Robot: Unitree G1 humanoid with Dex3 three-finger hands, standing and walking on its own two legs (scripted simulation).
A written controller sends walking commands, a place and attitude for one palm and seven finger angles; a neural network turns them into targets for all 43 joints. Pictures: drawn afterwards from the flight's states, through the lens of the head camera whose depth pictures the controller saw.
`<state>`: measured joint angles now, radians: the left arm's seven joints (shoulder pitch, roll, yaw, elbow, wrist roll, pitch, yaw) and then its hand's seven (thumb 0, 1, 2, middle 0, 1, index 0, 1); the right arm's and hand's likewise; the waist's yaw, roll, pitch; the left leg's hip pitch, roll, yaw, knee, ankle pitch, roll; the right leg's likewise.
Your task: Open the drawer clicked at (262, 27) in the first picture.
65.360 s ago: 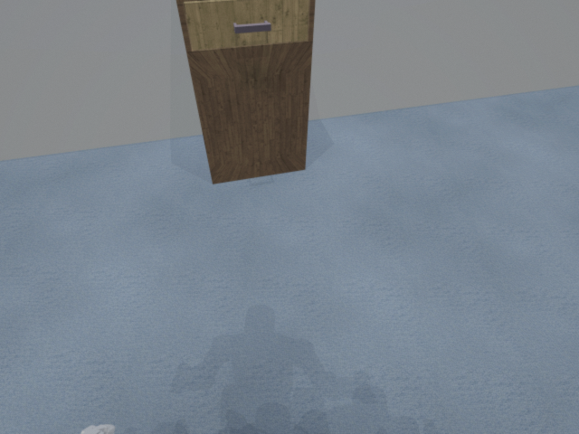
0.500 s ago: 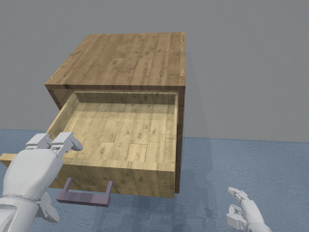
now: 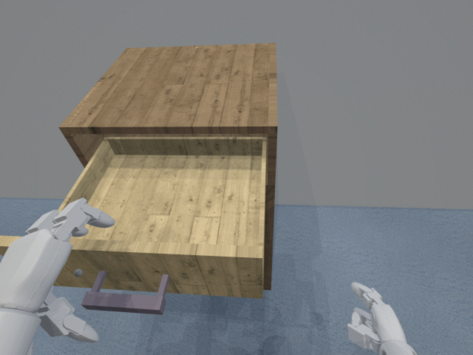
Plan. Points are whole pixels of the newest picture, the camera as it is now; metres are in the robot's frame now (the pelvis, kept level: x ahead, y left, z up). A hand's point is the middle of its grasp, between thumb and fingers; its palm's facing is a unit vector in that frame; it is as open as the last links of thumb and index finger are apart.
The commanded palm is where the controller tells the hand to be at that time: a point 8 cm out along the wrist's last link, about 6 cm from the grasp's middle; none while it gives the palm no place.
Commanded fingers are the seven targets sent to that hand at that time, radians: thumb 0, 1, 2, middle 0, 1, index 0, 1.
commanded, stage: draw the hand back to the body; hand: left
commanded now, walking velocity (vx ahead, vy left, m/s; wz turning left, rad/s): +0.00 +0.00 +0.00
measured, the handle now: (128, 290) +0.21 +0.23 +0.00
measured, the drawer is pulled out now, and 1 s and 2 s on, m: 0.30 0.30 0.30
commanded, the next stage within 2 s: step back with the hand held close in 0.94 s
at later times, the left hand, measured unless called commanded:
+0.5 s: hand (87, 249) +0.19 +0.22 +0.17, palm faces +0.35 -0.84 -0.42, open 10.8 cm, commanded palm +0.14 +0.26 +0.19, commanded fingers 0.00 0.51 0.74 -0.23 -0.55 -0.23 -0.55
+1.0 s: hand (90, 258) +0.18 +0.20 +0.17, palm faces +0.39 -0.82 -0.41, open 7.5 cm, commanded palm +0.13 +0.25 +0.19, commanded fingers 0.00 0.90 0.90 -0.20 -0.30 -0.20 -0.30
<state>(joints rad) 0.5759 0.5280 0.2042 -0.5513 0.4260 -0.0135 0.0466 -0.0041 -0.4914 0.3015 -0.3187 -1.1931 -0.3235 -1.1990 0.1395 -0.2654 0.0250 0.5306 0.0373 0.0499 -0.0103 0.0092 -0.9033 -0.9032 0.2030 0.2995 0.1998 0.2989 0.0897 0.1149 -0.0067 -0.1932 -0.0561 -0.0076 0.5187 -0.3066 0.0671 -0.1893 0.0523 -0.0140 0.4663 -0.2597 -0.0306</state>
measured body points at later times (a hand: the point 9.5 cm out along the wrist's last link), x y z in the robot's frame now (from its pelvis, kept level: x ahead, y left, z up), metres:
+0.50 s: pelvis +0.01 -0.01 +0.00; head +0.00 -0.04 +0.45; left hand +0.17 +0.26 +0.19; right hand +0.20 -0.24 -0.08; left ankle -0.02 +0.07 -0.74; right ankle -0.01 -0.10 -0.74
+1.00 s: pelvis +0.00 -0.03 +0.01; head -0.02 -0.06 +0.45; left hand +0.15 +0.25 +0.20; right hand +0.20 -0.24 -0.08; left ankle -0.02 +0.07 -0.74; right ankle -0.01 -0.10 -0.74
